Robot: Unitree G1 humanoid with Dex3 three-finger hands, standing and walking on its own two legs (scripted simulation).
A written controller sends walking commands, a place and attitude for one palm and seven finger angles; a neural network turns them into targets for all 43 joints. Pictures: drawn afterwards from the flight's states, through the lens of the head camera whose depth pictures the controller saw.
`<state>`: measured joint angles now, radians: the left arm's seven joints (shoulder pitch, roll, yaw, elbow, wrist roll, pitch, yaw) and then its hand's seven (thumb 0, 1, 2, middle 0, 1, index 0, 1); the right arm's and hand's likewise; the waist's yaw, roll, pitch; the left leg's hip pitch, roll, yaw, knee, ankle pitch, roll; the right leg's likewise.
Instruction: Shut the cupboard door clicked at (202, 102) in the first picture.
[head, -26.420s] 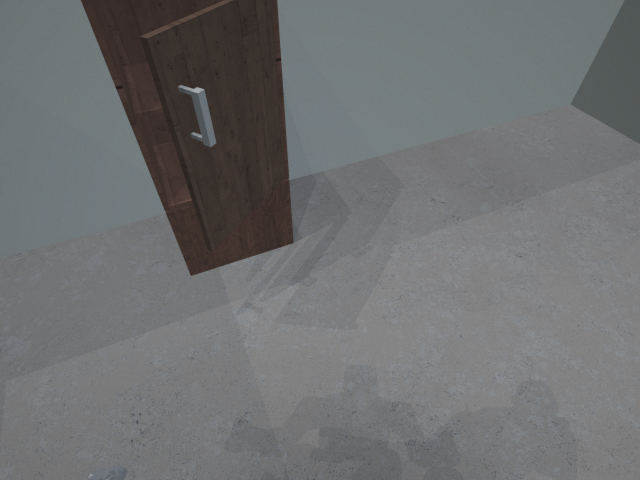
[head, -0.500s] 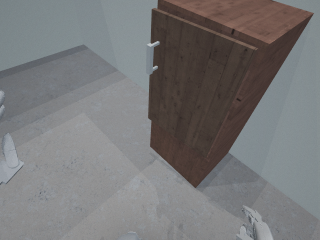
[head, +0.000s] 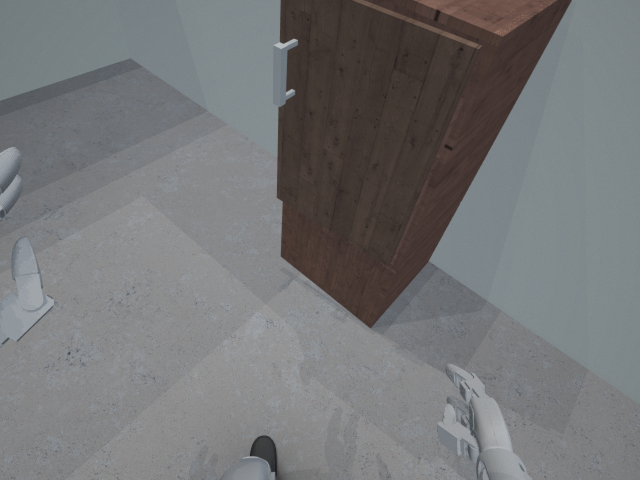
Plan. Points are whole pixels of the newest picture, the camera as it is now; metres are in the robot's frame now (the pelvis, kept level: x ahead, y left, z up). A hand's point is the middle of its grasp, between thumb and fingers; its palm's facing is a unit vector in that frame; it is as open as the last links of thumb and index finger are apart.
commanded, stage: stop stepping back and stand still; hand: left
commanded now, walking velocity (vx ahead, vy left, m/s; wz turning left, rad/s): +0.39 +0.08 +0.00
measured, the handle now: (285, 73) +0.86 +0.14 +0.05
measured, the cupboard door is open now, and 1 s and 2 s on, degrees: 5 5 5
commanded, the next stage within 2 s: let the arm hang, fingers relaxed in 0.90 s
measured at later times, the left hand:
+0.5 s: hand out of the picture +0.10 +0.31 +0.19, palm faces +0.45 -0.77 -0.45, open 7.4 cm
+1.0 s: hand out of the picture +0.10 +0.33 +0.19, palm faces +0.53 -0.74 -0.42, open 7.4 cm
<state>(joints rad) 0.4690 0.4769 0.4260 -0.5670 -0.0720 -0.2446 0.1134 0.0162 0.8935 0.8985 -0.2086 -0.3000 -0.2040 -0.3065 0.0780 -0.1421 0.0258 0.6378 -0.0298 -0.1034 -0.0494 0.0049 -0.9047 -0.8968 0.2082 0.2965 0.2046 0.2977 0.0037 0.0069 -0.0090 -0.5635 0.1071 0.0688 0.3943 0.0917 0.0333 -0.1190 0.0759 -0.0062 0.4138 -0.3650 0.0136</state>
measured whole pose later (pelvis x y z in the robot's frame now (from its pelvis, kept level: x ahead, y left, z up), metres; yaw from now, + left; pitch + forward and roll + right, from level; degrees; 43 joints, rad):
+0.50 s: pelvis -0.06 +0.04 +0.00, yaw +0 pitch -1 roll -2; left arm 0.66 0.46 0.45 -0.61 -0.04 -0.23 0.15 0.01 0.89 0.90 -0.21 -0.30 -0.21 -0.31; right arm 0.32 -0.18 0.01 0.67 -0.01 -0.08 -0.06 0.01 -0.91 -0.90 0.21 0.30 0.20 0.30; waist 0.02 -0.04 -0.08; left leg -0.46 0.01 0.01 0.78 -0.33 -0.02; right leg -0.19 -0.03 0.00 0.56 -0.38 -0.02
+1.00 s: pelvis -0.09 +0.05 +0.01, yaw +1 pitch -2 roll +0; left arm 0.53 0.39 0.41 -0.41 -0.04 -0.15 0.18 0.01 0.89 0.90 -0.21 -0.30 -0.21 -0.31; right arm 0.28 -0.23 0.00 0.67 0.00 -0.03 -0.08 0.01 -0.91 -0.90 0.21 0.30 0.20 0.30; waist 0.00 0.01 -0.06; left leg -0.45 0.04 0.03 0.84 -0.32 -0.02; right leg -0.16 0.05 -0.10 0.47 -0.28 -0.10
